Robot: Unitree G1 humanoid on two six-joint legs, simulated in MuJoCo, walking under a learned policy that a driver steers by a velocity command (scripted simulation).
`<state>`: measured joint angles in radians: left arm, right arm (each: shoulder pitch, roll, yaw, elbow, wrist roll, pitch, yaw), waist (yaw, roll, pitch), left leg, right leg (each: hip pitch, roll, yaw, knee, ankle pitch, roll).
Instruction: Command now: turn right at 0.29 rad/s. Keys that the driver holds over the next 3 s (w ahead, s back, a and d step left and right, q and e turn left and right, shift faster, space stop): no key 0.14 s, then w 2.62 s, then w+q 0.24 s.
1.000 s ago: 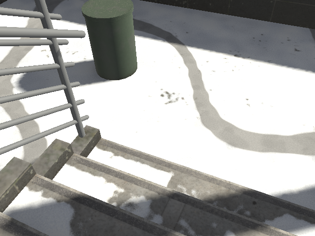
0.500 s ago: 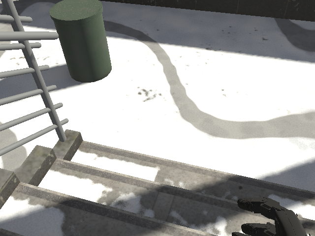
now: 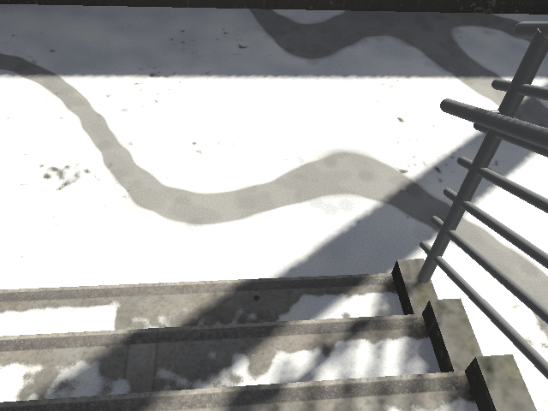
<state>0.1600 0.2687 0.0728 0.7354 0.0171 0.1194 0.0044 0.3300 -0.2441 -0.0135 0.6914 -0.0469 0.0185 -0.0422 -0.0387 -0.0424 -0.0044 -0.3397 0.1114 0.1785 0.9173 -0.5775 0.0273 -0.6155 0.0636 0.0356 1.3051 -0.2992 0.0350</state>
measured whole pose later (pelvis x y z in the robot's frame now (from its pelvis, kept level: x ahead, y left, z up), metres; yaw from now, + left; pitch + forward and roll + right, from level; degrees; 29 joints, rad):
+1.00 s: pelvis +0.21 +0.04 -0.06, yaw -3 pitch -1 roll +2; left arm 0.06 0.24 0.01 0.89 0.04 -0.03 -0.04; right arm 0.55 -0.18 -0.04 1.09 -0.03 -0.06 -0.05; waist -0.07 -0.07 0.01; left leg -0.19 -0.08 0.09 1.16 -0.69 0.06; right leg -0.33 0.04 -0.09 0.45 0.35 -0.07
